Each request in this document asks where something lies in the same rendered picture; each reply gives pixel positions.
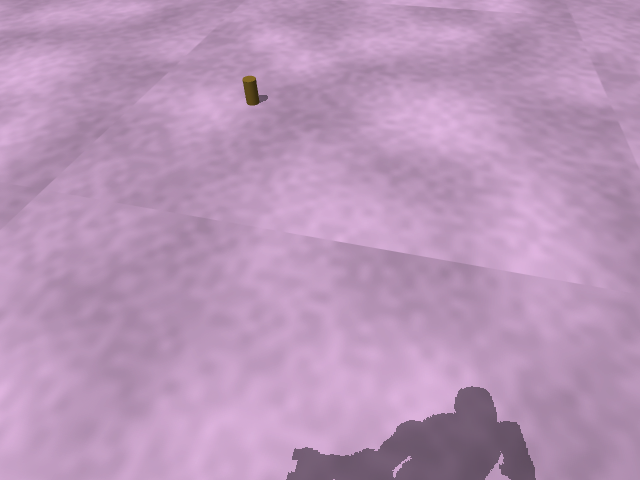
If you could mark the can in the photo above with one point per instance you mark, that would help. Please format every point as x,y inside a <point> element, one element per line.
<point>251,91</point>

